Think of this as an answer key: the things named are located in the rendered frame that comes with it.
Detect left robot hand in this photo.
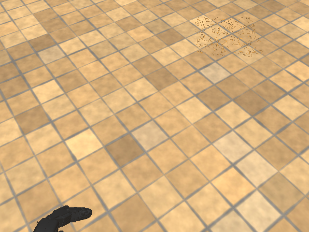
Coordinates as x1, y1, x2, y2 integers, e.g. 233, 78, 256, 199
33, 205, 93, 232

